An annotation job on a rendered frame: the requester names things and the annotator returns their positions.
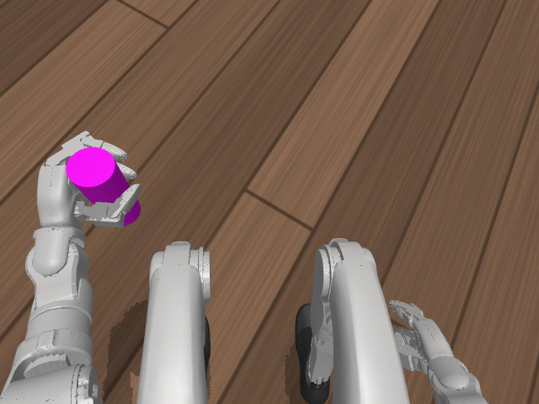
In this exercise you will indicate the right robot hand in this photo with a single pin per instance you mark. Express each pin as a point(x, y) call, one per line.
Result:
point(425, 343)

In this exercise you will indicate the left robot hand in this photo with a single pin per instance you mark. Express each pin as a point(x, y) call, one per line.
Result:
point(61, 203)

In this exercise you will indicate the right robot foot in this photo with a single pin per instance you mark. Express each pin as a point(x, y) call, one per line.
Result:
point(311, 393)

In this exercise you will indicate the right robot arm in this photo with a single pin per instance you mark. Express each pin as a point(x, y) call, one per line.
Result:
point(451, 382)

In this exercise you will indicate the left robot arm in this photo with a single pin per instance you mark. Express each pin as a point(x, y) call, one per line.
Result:
point(53, 365)

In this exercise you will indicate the can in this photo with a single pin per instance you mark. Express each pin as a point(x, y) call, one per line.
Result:
point(95, 173)

